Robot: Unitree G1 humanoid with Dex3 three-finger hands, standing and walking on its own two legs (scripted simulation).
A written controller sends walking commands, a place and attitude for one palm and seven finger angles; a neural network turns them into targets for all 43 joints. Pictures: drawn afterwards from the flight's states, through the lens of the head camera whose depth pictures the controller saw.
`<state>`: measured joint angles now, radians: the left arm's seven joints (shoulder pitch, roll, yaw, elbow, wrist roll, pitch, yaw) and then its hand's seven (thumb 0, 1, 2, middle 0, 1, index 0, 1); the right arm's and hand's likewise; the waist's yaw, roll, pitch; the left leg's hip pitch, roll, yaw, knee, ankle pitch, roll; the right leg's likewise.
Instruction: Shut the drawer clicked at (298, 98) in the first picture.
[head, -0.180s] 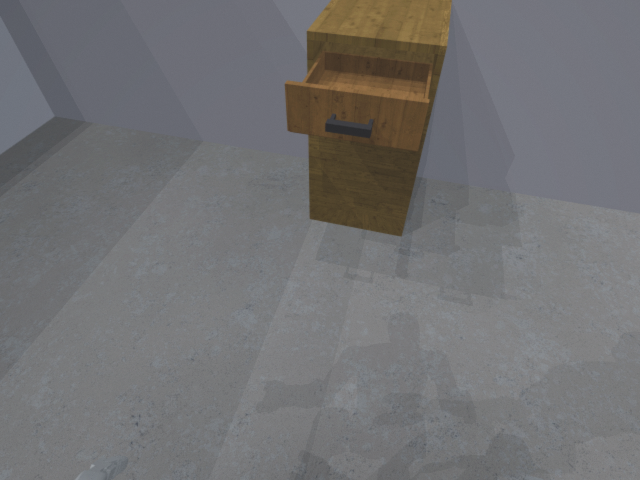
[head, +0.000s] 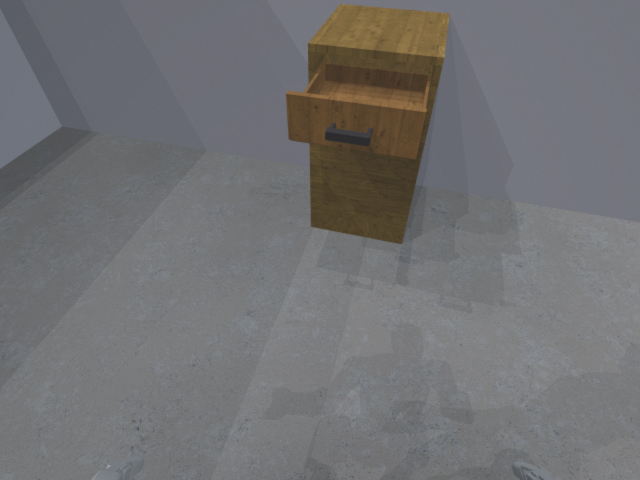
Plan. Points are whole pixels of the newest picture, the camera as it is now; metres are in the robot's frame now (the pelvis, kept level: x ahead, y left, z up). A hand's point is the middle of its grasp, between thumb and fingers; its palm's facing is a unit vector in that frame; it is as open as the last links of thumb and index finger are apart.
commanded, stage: stand and wait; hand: left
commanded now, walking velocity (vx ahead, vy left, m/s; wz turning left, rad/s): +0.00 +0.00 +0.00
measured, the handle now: (349, 132) +0.96 -0.01 -0.06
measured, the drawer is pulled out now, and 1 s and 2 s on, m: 0.29 0.29 0.29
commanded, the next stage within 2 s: look at it before walking up in 0.64 s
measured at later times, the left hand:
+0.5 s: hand out of the picture +0.03 +0.23 -0.15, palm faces -0.01 -0.94 -0.33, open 7.4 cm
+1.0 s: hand out of the picture +0.05 +0.23 -0.15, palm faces -0.02 -0.95 -0.32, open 7.4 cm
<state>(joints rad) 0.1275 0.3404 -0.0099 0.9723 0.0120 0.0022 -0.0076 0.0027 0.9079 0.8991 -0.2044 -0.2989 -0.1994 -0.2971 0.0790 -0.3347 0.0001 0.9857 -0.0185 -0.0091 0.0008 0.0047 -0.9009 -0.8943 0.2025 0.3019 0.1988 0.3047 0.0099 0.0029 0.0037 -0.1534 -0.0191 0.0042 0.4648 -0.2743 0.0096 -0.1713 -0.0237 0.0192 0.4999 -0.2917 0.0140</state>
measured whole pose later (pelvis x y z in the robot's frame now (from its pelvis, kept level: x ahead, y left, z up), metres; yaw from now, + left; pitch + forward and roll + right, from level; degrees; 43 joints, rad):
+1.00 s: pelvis -0.02 -0.01 +0.01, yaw +0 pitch -2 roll +0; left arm 0.15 0.33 0.00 1.09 0.01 -0.01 -0.01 0.00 0.91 0.90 -0.20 -0.30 -0.20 -0.30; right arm 0.13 -0.32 0.00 1.12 -0.01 -0.01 0.00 0.00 -0.90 -0.89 0.20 0.30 0.20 0.30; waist 0.00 0.00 0.02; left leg -0.15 0.01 0.00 0.38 -0.20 -0.02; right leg -0.16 0.00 0.01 0.41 -0.21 -0.01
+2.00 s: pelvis +0.13 -0.05 +0.00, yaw -9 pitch +0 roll +0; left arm 0.49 0.10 0.02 1.13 0.02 -0.08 0.01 0.00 0.91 0.90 -0.20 -0.30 -0.20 -0.30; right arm 0.22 -0.17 -0.06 1.08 -0.02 -0.01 0.02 0.01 -0.91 -0.89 0.20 0.30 0.19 0.30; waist 0.02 0.01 0.02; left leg -0.60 0.10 0.08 1.07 -0.21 -0.02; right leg 0.00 0.05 -0.02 0.32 -0.32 -0.07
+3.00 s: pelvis +0.47 -0.10 -0.01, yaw -14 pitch -1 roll +0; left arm 0.08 0.11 0.05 1.02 0.02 -0.04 -0.02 0.00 0.91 0.90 -0.20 -0.30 -0.19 -0.30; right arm 0.58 -0.06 -0.02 1.22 -0.02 -0.06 -0.03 0.00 -0.90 -0.89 0.20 0.30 0.20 0.30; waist -0.09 0.00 0.08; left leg 0.00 0.05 0.20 0.51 -0.46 0.00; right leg -0.37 -0.04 -0.14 0.55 -0.16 -0.07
